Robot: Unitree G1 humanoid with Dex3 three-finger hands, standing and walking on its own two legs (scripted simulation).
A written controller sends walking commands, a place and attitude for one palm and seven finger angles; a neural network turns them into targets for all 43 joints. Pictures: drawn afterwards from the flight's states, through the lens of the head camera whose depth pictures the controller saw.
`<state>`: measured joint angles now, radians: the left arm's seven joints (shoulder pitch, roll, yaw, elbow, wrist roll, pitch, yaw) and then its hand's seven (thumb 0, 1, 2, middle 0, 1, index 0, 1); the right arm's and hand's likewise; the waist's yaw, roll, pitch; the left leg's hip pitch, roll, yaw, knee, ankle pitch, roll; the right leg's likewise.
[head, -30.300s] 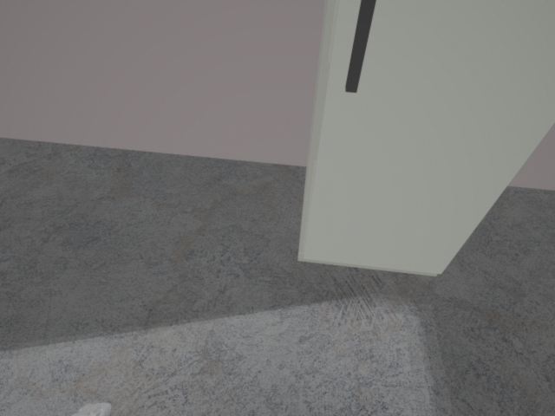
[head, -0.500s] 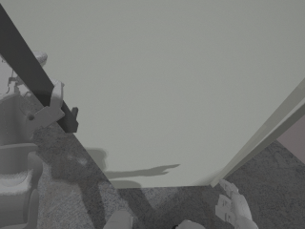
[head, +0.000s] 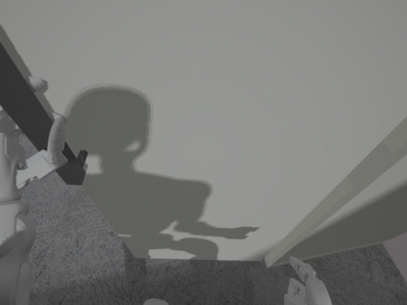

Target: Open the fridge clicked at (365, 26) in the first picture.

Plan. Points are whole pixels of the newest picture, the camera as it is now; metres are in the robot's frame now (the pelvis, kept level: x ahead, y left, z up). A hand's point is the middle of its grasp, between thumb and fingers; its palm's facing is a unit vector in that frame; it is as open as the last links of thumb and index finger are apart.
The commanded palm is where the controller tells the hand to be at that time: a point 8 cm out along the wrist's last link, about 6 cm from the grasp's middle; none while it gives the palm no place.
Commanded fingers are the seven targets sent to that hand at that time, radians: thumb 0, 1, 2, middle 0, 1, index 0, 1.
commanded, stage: stop walking and hold the door back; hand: left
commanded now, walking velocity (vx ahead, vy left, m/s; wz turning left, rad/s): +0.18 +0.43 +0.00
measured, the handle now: (27, 88) +0.31 +0.25 +0.27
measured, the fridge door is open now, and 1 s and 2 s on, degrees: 78 77 77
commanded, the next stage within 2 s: loosen the grip on the handle in 1.22 s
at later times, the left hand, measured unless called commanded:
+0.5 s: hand (58, 138) +0.29 +0.22 +0.21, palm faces +0.45 -0.87 -0.22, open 6.3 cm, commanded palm +0.24 +0.28 +0.20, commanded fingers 0.00 0.90 0.90 -0.45 -1.40 -0.45 -1.40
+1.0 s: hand (56, 134) +0.29 +0.23 +0.21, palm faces +0.36 -0.91 -0.21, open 6.1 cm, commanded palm +0.24 +0.29 +0.20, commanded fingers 0.00 0.90 0.90 -0.45 -1.40 -0.45 -1.40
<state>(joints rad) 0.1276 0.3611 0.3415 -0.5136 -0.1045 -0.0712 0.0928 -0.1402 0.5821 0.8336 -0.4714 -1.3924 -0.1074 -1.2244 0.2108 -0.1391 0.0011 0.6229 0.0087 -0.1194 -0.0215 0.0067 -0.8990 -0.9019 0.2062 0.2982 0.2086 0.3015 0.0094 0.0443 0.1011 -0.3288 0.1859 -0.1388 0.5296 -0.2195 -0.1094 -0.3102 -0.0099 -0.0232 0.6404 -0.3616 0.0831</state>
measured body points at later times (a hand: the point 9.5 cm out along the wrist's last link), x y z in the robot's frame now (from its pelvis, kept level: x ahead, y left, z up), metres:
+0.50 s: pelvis -0.08 -0.05 +0.00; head -0.05 -0.04 +0.45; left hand +0.26 +0.27 +0.23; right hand +0.12 -0.29 -0.08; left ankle -0.09 +0.06 -0.73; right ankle -0.04 -0.17 -0.71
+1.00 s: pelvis -0.09 -0.02 +0.00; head -0.08 -0.02 +0.45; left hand +0.27 +0.28 +0.23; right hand +0.04 -0.29 -0.10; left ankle -0.06 +0.10 -0.73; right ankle -0.04 -0.15 -0.73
